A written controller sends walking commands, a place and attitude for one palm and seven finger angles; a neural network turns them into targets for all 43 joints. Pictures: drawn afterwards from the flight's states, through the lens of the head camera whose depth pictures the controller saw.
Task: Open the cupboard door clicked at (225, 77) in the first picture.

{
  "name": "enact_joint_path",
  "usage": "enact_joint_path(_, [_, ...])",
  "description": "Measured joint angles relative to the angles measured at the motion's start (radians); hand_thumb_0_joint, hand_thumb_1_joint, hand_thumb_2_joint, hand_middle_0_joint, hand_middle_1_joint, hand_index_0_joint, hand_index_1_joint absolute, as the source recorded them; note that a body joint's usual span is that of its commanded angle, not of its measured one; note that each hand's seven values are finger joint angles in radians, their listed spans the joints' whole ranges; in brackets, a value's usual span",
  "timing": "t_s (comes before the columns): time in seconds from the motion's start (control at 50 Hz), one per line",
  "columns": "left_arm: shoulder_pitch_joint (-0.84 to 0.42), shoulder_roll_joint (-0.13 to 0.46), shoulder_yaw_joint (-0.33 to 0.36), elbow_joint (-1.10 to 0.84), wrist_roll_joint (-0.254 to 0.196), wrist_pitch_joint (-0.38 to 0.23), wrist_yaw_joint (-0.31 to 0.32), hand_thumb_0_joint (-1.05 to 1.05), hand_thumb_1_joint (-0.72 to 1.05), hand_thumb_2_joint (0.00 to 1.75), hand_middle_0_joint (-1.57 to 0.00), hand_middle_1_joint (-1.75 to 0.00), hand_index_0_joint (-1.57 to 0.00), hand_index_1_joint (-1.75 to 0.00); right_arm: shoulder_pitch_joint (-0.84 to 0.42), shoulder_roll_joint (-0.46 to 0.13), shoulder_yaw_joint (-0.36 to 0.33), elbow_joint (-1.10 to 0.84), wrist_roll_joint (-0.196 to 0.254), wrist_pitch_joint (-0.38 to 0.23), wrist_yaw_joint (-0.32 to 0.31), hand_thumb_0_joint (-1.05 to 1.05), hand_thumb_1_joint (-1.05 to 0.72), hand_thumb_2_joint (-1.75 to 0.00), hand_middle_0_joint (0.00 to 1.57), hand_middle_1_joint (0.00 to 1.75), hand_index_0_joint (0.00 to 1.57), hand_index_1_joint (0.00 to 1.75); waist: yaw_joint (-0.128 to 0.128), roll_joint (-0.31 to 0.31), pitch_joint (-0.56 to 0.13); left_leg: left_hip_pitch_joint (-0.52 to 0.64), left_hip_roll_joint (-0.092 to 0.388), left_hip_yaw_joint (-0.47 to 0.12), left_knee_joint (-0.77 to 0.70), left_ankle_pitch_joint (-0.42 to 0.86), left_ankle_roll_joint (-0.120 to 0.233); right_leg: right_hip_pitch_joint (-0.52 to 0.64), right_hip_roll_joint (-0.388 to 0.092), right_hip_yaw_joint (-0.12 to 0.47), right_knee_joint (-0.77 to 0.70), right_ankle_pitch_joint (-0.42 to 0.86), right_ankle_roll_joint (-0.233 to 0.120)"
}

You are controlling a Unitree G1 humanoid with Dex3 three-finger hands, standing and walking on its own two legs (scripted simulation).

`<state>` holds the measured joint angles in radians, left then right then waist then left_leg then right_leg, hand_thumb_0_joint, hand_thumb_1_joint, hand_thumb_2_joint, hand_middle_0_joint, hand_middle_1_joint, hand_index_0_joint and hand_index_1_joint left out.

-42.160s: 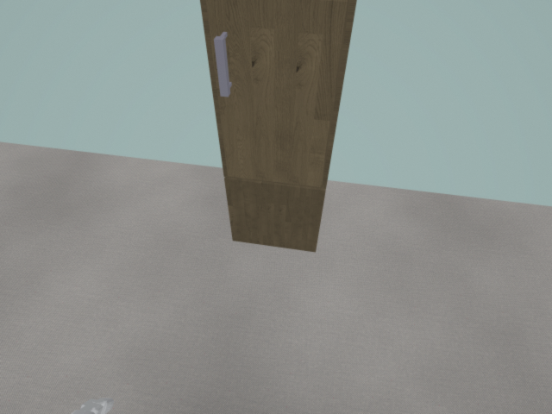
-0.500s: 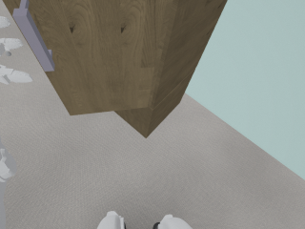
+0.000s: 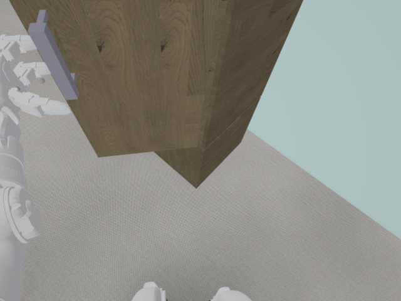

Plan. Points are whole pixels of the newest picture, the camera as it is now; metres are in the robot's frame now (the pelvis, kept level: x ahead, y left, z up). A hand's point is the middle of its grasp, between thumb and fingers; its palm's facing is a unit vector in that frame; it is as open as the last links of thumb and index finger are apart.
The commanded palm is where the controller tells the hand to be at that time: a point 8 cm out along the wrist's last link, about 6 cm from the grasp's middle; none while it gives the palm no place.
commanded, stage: slide the fingers in behind the handle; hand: left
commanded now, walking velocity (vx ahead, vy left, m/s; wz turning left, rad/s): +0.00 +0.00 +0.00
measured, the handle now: (58, 58) +0.55 +0.24 +0.12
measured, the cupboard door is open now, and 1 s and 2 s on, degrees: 51 51 51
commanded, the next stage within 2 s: close the thumb around the handle in 0.94 s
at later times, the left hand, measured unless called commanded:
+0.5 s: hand (61, 80) +0.50 +0.23 +0.12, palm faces +0.09 -1.00 +0.01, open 14.0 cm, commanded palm +0.47 +0.27 +0.12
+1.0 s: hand (68, 77) +0.51 +0.22 +0.12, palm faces +0.11 -0.99 -0.01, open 13.9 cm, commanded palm +0.48 +0.26 +0.12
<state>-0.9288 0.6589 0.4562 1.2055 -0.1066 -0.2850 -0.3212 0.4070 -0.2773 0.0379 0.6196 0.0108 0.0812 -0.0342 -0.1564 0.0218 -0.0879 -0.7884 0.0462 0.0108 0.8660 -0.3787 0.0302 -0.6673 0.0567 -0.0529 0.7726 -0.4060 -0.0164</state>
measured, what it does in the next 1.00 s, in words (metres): stands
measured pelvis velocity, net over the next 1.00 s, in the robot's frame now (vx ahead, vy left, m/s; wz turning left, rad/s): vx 0.00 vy -0.01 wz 0.00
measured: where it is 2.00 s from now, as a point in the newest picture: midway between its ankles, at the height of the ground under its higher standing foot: outside the picture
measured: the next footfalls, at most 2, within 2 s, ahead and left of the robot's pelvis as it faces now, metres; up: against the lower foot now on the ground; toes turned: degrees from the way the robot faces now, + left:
none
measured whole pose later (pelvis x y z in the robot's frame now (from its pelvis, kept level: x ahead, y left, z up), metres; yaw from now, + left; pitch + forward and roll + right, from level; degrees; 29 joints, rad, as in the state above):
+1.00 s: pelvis +0.00 -0.01 +0.00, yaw +0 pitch +17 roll -3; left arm -0.96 0.59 0.43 1.23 -0.08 -0.30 -0.22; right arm 0.43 -0.27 0.03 0.64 0.00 0.05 -0.02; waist -0.17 0.03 -0.09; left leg -0.79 0.05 0.01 0.86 -0.38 0.02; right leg -0.68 0.06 -0.05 0.79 -0.41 -0.02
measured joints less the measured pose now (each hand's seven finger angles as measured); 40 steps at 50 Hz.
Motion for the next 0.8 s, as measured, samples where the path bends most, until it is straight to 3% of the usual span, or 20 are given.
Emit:
enact_joint_path(0.1, [-0.002,-0.015,-0.014,0.004,-0.010,-0.004,0.002,-0.01,-0.50,0.30,-0.30,-1.20,-0.30,-1.20,0.013,-0.005,-0.004,0.011,0.003,0.002,0.000,0.00,-0.91,-0.90,0.21,0.30,0.20,0.30,-0.001,0.001,-0.005,0.008,0.002,-0.002,-0.003,0.002,-0.003,0.007,0.003,-0.001,-0.001,0.001,-0.003])
enact_joint_path(0.24, [-0.014,-0.006,-0.008,0.029,0.010,0.017,0.032,-0.01,-0.50,0.30,-0.30,-1.20,-0.30,-1.20,0.018,-0.007,-0.003,0.004,0.002,-0.004,-0.002,0.01,-0.91,-0.90,0.21,0.30,0.20,0.30,-0.016,0.003,0.003,0.003,0.004,-0.001,-0.006,0.010,-0.006,-0.002,0.005,-0.001,0.002,0.006,-0.007])
enact_joint_path(0.36, [-0.005,-0.025,-0.009,-0.005,-0.001,-0.021,0.039,-0.01,-0.50,0.30,-0.30,-1.20,-0.30,-1.20,0.027,-0.001,-0.007,0.014,0.000,-0.009,0.005,0.01,-0.91,-0.90,0.20,0.30,0.20,0.30,-0.012,0.003,0.001,0.002,0.007,0.001,-0.006,0.010,-0.009,-0.005,0.007,0.002,0.005,0.007,-0.009])
enact_joint_path(0.52, [-0.002,-0.050,-0.026,0.019,0.000,0.017,0.055,-0.01,-0.50,0.30,-0.30,-1.20,-0.30,-1.20,0.028,0.002,-0.005,0.014,0.002,-0.010,0.006,0.01,-0.91,-0.90,0.21,0.30,0.20,0.30,-0.010,0.010,-0.006,0.018,0.005,0.003,-0.013,0.011,-0.007,0.009,0.005,0.004,0.000,0.006,-0.008])
enact_joint_path(0.68, [-0.012,-0.073,-0.026,0.001,0.012,-0.023,0.089,-0.01,-0.50,0.30,-0.30,-1.20,-0.30,-1.20,0.015,0.007,-0.007,0.015,-0.005,-0.024,0.013,0.01,-0.91,-0.90,0.21,0.30,0.20,0.30,-0.009,0.006,-0.003,0.009,0.003,0.003,-0.005,0.009,-0.007,-0.001,0.003,0.004,0.011,0.002,-0.008])
enact_joint_path(0.8, [-0.021,-0.076,-0.042,0.016,0.017,-0.005,0.092,-0.01,-0.50,0.30,-0.30,-1.20,-0.30,-1.20,0.014,0.004,-0.008,0.015,-0.004,-0.023,0.013,0.01,-0.91,-0.90,0.21,0.30,0.20,0.30,-0.007,0.011,-0.003,0.007,0.000,0.003,-0.004,0.007,-0.006,-0.003,0.000,0.004,0.013,-0.002,-0.007])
